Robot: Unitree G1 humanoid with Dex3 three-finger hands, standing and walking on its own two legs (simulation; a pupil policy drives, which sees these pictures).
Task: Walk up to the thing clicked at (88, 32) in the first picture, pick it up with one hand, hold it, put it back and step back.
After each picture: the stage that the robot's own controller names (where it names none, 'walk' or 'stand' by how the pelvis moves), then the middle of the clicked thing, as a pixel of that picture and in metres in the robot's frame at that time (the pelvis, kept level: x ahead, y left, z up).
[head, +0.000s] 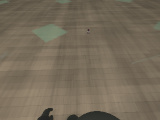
stand; (88, 31) +2.41 +0.18 -0.72
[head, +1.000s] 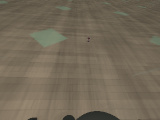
walk; (88, 39) +2.28 +0.10 -0.70
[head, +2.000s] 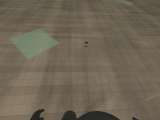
walk; (86, 44) +1.64 +0.10 -0.71
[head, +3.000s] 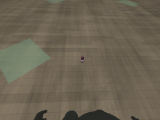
walk; (82, 59) +1.11 +0.14 -0.71
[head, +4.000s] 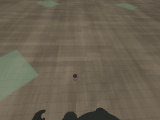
walk; (75, 77) +0.71 +0.20 -0.71
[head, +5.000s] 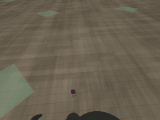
walk; (73, 92) +0.50 +0.24 -0.71
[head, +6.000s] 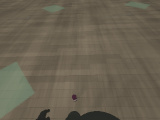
stand; (74, 98) +0.38 +0.22 -0.70
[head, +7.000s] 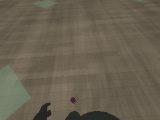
stand; (73, 100) +0.30 +0.21 -0.70
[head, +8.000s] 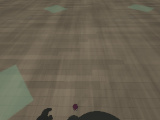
stand; (75, 107) +0.27 +0.17 -0.72
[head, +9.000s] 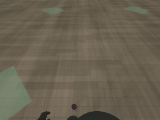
stand; (74, 107) +0.28 +0.18 -0.72
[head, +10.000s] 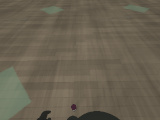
stand; (73, 107) +0.27 +0.19 -0.72
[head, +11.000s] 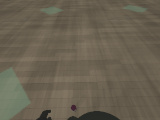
stand; (73, 108) +0.26 +0.19 -0.72
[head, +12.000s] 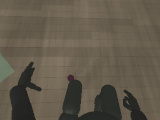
go down; (71, 78) +0.33 +0.18 -0.44
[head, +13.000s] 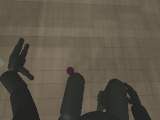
go down; (70, 71) +0.36 +0.19 -0.32
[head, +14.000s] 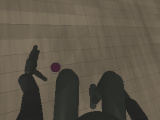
close in; (55, 68) +0.35 +0.21 -0.23
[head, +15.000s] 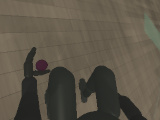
close; (40, 67) +0.36 +0.22 -0.22
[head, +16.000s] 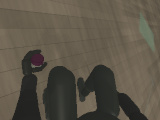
close; (37, 63) +0.37 +0.23 -0.22
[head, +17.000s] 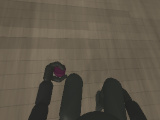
lift; (59, 73) +0.30 +0.23 -0.08
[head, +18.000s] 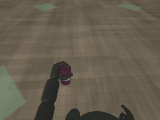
hold; (65, 75) +0.32 +0.17 +0.06
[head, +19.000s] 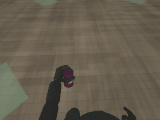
hold; (68, 78) +0.31 +0.17 +0.00
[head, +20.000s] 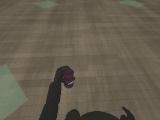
hold; (68, 78) +0.31 +0.17 +0.01
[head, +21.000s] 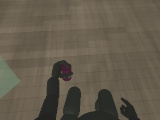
crouch; (66, 72) +0.35 +0.17 -0.06
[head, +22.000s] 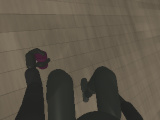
lower; (42, 60) +0.39 +0.22 -0.21
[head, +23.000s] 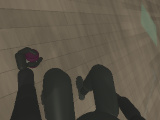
lower; (32, 59) +0.40 +0.24 -0.22
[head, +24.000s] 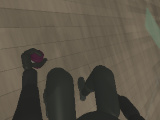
lower; (37, 59) +0.38 +0.23 -0.23
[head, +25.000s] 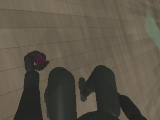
lower; (39, 62) +0.37 +0.22 -0.22
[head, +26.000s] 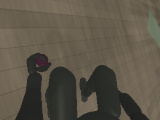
rest; (41, 63) +0.36 +0.21 -0.22
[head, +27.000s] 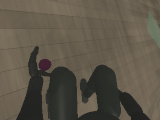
withdraw; (43, 66) +0.35 +0.20 -0.22
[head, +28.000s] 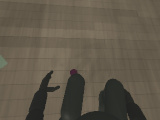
walk; (73, 73) +0.36 +0.16 -0.33
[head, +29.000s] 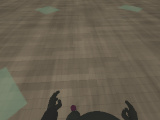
stand; (73, 108) +0.27 +0.16 -0.65
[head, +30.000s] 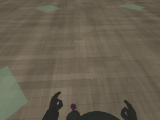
stand; (73, 107) +0.28 +0.17 -0.66
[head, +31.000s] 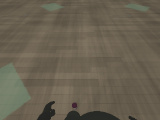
stand; (74, 106) +0.28 +0.16 -0.69
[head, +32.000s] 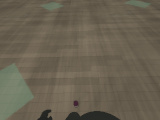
walk; (76, 104) +0.29 +0.16 -0.72
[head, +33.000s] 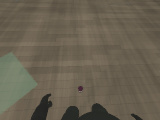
walk; (80, 89) +0.42 +0.08 -0.70
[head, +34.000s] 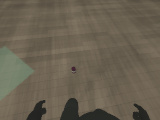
walk; (73, 70) +0.68 +0.25 -0.69
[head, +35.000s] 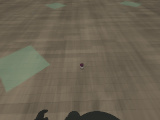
stand; (81, 66) +0.97 +0.20 -0.70
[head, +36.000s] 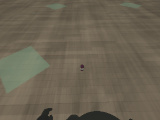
stand; (82, 67) +0.96 +0.18 -0.72
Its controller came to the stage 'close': yes
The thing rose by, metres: 0.72
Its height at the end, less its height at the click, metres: +0.00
